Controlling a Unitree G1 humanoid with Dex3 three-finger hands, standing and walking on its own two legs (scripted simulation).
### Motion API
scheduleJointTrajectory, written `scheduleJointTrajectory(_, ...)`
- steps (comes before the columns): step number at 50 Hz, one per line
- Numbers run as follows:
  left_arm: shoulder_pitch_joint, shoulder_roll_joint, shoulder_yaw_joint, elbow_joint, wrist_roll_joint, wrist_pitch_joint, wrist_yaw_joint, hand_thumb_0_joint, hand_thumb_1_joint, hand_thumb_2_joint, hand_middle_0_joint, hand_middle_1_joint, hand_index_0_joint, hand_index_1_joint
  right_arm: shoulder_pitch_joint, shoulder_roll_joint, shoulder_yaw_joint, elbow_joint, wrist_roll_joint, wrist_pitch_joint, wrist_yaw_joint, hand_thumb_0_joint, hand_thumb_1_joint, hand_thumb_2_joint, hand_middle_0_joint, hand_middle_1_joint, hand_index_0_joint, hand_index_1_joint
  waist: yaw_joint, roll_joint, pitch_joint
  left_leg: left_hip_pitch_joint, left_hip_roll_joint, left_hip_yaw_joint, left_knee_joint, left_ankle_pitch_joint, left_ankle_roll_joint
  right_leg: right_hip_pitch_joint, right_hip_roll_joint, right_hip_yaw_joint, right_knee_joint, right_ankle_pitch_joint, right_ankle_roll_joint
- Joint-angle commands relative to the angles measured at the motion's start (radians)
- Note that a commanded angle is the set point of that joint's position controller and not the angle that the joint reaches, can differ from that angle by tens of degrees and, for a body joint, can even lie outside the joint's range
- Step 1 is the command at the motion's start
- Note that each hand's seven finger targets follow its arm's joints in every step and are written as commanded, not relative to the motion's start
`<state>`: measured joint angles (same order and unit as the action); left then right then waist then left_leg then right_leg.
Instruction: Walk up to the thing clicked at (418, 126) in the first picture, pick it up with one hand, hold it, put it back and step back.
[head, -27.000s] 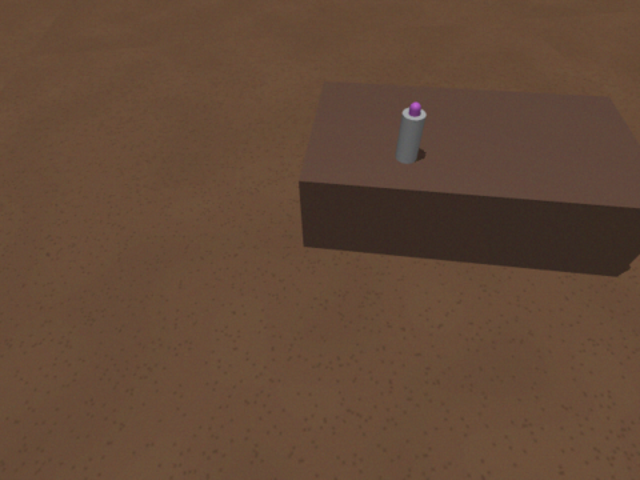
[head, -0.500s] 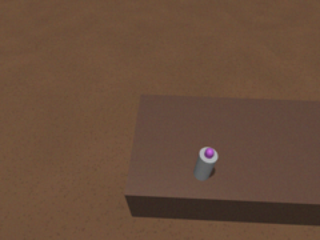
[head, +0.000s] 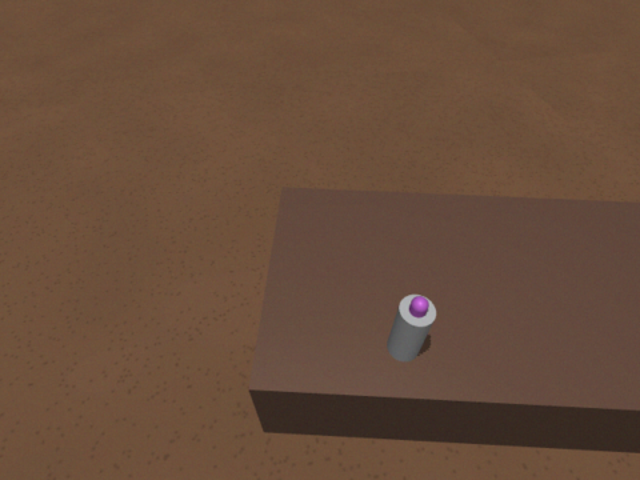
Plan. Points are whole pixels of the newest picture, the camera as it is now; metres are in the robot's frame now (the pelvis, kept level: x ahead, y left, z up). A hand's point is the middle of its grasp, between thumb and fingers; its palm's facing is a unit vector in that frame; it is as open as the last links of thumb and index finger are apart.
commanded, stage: stand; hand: right
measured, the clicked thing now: (411, 325) +0.48 -0.19 -0.31
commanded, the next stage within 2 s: step back in 0.92 s
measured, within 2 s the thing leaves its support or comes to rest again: neither
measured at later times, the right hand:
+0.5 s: hand out of the picture +0.07 -0.25 -0.16, palm faces -0.03 +0.94 -0.35, open 7.4 cm
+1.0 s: hand out of the picture +0.08 -0.26 -0.16, palm faces -0.03 +0.94 -0.35, open 7.4 cm
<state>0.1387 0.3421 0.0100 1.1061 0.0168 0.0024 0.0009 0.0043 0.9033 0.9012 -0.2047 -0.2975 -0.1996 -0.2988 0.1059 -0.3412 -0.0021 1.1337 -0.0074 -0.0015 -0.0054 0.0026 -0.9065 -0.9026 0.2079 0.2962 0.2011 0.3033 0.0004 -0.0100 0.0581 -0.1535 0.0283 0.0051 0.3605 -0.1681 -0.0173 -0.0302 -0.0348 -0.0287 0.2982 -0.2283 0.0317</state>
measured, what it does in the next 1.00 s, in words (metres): stands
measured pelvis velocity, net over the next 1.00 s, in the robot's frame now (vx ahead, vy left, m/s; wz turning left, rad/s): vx -0.01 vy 0.00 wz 0.01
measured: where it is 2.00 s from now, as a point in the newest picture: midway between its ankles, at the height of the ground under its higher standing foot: outside the picture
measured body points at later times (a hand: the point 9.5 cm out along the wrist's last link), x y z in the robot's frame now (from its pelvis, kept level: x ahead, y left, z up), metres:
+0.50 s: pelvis +0.00 +0.00 +0.00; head +0.01 +0.01 +0.45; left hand +0.06 +0.30 -0.14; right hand +0.07 -0.30 -0.13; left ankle +0.02 +0.13 -0.75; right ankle -0.04 -0.14 -0.75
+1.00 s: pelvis -0.01 +0.00 +0.00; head +0.02 +0.00 +0.44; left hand +0.06 +0.30 -0.14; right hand +0.08 -0.30 -0.13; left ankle +0.02 +0.13 -0.75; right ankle -0.04 -0.14 -0.75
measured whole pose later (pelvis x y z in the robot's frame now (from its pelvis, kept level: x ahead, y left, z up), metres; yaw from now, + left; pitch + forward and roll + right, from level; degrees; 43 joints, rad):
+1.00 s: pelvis -0.01 +0.00 +0.00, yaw +1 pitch -2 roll +0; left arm 0.12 0.35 0.03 1.06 0.00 0.01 0.00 0.00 0.90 0.90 -0.21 -0.30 -0.20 -0.30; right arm 0.08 -0.35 -0.02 1.09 0.00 0.02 0.01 0.00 -0.91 -0.90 0.21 0.30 0.20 0.30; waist 0.00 0.00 0.10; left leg -0.21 0.02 -0.01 0.43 -0.18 -0.01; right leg -0.09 -0.04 -0.04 0.39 -0.26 0.03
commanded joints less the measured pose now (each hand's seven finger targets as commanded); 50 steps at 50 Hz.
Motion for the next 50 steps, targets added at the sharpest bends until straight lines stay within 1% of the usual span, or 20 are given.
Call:
scheduleJointTrajectory(1,-0.021,0.204,0.042,-0.055,0.0,-0.019,0.01,0.0,0.9,0.9,-0.2,-0.3,-0.2,-0.301,-0.038,-0.22,-0.036,-0.056,-0.003,-0.024,-0.012,0.0,-0.9,-0.9,0.2,0.3,0.2,0.3,-0.002,0.021,-0.072,0.047,0.098,-0.089,-0.046,0.192,0.031,-0.041,-0.101,0.068,-0.053,0.155,-0.039)
scheduleJointTrajectory(5,-0.023,0.208,0.043,-0.055,0.0,-0.022,0.012,0.0,0.9,0.9,-0.2,-0.3,-0.2,-0.301,-0.036,-0.217,-0.036,-0.058,0.0,-0.025,-0.012,0.0,-0.9,-0.9,0.2,0.3,0.2,0.3,-0.001,0.004,-0.083,0.057,0.105,-0.095,-0.038,0.224,0.035,-0.027,-0.103,0.064,-0.043,0.169,-0.036)
scheduleJointTrajectory(7,-0.021,0.204,0.042,-0.055,0.0,-0.02,0.01,0.0,0.9,0.9,-0.2,-0.3,-0.2,-0.301,-0.034,-0.221,-0.037,-0.057,-0.001,-0.025,-0.012,0.0,-0.9,-0.9,0.2,0.3,0.2,0.3,-0.001,0.008,-0.073,0.054,0.103,-0.093,-0.041,0.212,0.033,-0.036,-0.103,0.064,-0.047,0.155,-0.037)
scheduleJointTrajectory(8,-0.021,0.208,0.044,-0.051,-0.001,-0.02,0.01,0.0,0.9,0.9,-0.2,-0.3,-0.2,-0.301,-0.03,-0.221,-0.037,-0.054,-0.002,-0.024,-0.012,0.0,-0.9,-0.9,0.2,0.3,0.2,0.3,-0.005,0.014,-0.07,0.051,0.096,-0.091,-0.048,0.176,0.03,-0.043,-0.103,0.07,-0.051,0.138,-0.038)
scheduleJointTrajectory(10,-0.013,0.203,0.042,-0.052,0.0,-0.019,0.01,0.0,0.9,0.9,-0.2,-0.3,-0.2,-0.301,-0.04,-0.227,-0.04,-0.058,-0.001,-0.024,-0.012,0.0,-0.9,-0.9,0.2,0.3,0.2,0.3,0.001,0.018,-0.068,0.053,0.102,-0.098,-0.048,0.172,0.035,-0.048,-0.102,0.066,-0.053,0.128,-0.04)
scheduleJointTrajectory(12,-0.021,0.207,0.042,-0.054,0.0,-0.021,0.011,0.0,0.9,0.9,-0.2,-0.3,-0.2,-0.301,-0.038,-0.22,-0.038,-0.059,-0.001,-0.025,-0.01,0.0,-0.9,-0.9,0.2,0.3,0.2,0.3,-0.002,0.005,-0.073,0.053,0.103,-0.097,-0.042,0.206,0.035,-0.039,-0.103,0.062,-0.047,0.148,-0.038)
scheduleJointTrajectory(15,-0.02,0.211,0.044,-0.055,0.001,-0.02,0.01,0.0,0.9,0.9,-0.2,-0.3,-0.2,-0.301,-0.03,-0.221,-0.04,-0.057,-0.002,-0.025,-0.011,0.0,-0.9,-0.9,0.2,0.3,0.2,0.3,-0.003,0.01,-0.071,0.048,0.098,-0.097,-0.048,0.188,0.035,-0.037,-0.103,0.063,-0.048,0.137,-0.039)
scheduleJointTrajectory(17,-0.005,0.205,0.042,-0.051,-0.002,-0.02,0.008,0.0,0.9,0.9,-0.2,-0.3,-0.2,-0.301,-0.04,-0.224,-0.038,-0.058,-0.001,-0.027,-0.011,0.0,-0.9,-0.9,0.2,0.3,0.2,0.3,0.005,0.022,-0.078,0.062,0.102,-0.099,-0.045,0.201,0.037,-0.039,-0.104,0.061,-0.043,0.146,-0.04)
scheduleJointTrajectory(18,-0.013,0.207,0.043,-0.05,0.0,-0.02,0.01,0.0,0.9,0.9,-0.2,-0.3,-0.2,-0.301,-0.043,-0.221,-0.039,-0.058,-0.002,-0.027,-0.011,0.0,-0.9,-0.9,0.2,0.3,0.2,0.3,0.002,0.012,-0.073,0.06,0.1,-0.1,-0.046,0.205,0.033,-0.047,-0.102,0.06,-0.043,0.141,-0.039)
scheduleJointTrajectory(24,-0.016,0.208,0.043,-0.052,0.0,-0.02,0.01,0.0,0.9,0.9,-0.2,-0.3,-0.2,-0.3,-0.028,-0.221,-0.039,-0.056,0.0,-0.025,-0.01,0.0,-0.9,-0.9,0.2,0.3,0.2,0.3,-0.004,0.013,-0.062,0.044,0.094,-0.1,-0.053,0.162,0.033,-0.044,-0.102,0.062,-0.047,0.121,-0.04)
scheduleJointTrajectory(25,-0.014,0.211,0.042,-0.052,0.0,-0.02,0.01,0.0,0.9,0.9,-0.2,-0.3,-0.2,-0.3,-0.041,-0.22,-0.039,-0.059,-0.002,-0.026,-0.01,0.0,-0.9,-0.9,0.2,0.3,0.2,0.3,0.002,0.013,-0.07,0.056,0.101,-0.102,-0.047,0.199,0.035,-0.047,-0.105,0.061,-0.043,0.134,-0.04)
scheduleJointTrajectory(31,-0.015,0.212,0.041,-0.052,-0.001,-0.022,0.01,0.0,0.9,0.9,-0.2,-0.3,-0.2,-0.3,-0.04,-0.219,-0.039,-0.057,0.0,-0.024,-0.007,0.0,-0.9,-0.9,0.2,0.3,0.2,0.3,-0.004,0.003,-0.059,0.055,0.096,-0.103,-0.049,0.163,0.033,-0.061,-0.104,0.062,-0.054,0.114,-0.039)
scheduleJointTrajectory(36,-0.012,0.215,0.042,-0.057,-0.001,-0.025,0.01,0.0,0.9,0.9,-0.2,-0.3,-0.2,-0.3,-0.031,-0.218,-0.038,-0.058,-0.002,-0.026,-0.008,0.0,-0.9,-0.9,0.2,0.3,0.2,0.3,-0.003,0.01,-0.09,0.066,0.099,-0.093,-0.033,0.227,0.035,-0.037,-0.11,0.067,-0.046,0.176,-0.04)
scheduleJointTrajectory(39,-0.008,0.216,0.041,-0.058,-0.002,-0.025,0.012,0.0,0.9,0.9,-0.2,-0.3,-0.2,-0.3,-0.041,-0.216,-0.038,-0.059,0.0,-0.028,-0.009,0.0,-0.9,-0.9,0.2,0.3,0.2,0.3,0.001,0.004,-0.105,0.082,0.105,-0.093,-0.017,0.298,0.038,-0.022,-0.111,0.059,-0.034,0.245,-0.037)
scheduleJointTrajectory(41,-0.01,0.213,0.04,-0.059,-0.002,-0.025,0.013,0.0,0.9,0.9,-0.2,-0.3,-0.2,-0.3,-0.032,-0.217,-0.038,-0.059,0.0,-0.026,-0.011,0.0,-0.9,-0.9,0.2,0.3,0.2,0.3,-0.003,-0.002,-0.1,0.081,0.103,-0.089,-0.019,0.288,0.038,-0.027,-0.11,0.057,-0.034,0.242,-0.036)
scheduleJointTrajectory(45,-0.017,0.209,0.04,-0.055,0.0,-0.021,0.012,0.0,0.9,0.9,-0.2,-0.3,-0.2,-0.3,-0.037,-0.218,-0.038,-0.058,-0.001,-0.022,-0.01,0.0,-0.9,-0.9,0.2,0.3,0.2,0.3,-0.001,0.012,-0.056,0.04,0.098,-0.097,-0.046,0.185,0.033,-0.044,-0.105,0.056,-0.051,0.128,-0.038)
scheduleJointTrajectory(46,-0.029,0.268,0.083,-0.076,-0.02,-0.009,0.017,0.0,0.9,0.9,-0.2,-0.3,-0.2,-0.3,-0.065,-0.272,-0.061,-0.084,0.001,-0.001,-0.002,0.0,-0.9,-0.9,0.2,0.3,0.2,0.3,-0.001,0.02,0.06,-0.047,0.089,-0.109,0.041,0.353,0.075,-0.118,-0.078,0.046,0.051,0.259,-0.049)
scheduleJointTrajectory(47,-0.003,0.254,0.085,-0.089,-0.024,-0.006,0.02,0.0,0.9,0.9,-0.2,-0.3,-0.2,-0.3,-0.058,-0.258,-0.061,-0.103,0.008,0.004,0.0,0.0,-0.9,-0.9,0.2,0.3,0.2,0.3,0.003,0.024,0.026,-0.035,0.099,-0.107,0.067,0.407,0.092,-0.118,-0.069,0.032,0.088,0.28,-0.053)
scheduleJointTrajectory(48,-0.006,0.241,0.084,-0.1,-0.024,-0.003,0.021,0.0,0.9,0.9,-0.2,-0.3,-0.2,-0.3,-0.042,-0.259,-0.065,-0.111,0.009,0.007,0.002,0.0,-0.9,-0.9,0.2,0.3,0.2,0.3,-0.004,0.036,0.005,-0.046,0.107,-0.11,0.063,0.41,0.111,-0.103,-0.055,0.023,0.125,0.253,-0.057)
scheduleJointTrajectory(50,0.012,0.223,0.088,-0.121,-0.025,0.001,0.02,0.0,0.9,0.9,-0.2,-0.3,-0.2,-0.3,-0.033,-0.274,-0.078,-0.134,0.014,0.013,0.004,0.0,-0.9,-0.9,0.2,0.3,0.2,0.3,-0.008,0.071,-0.085,-0.036,0.149,-0.155,0.066,0.449,0.154,-0.079,-0.024,0.01,0.229,0.219,-0.068)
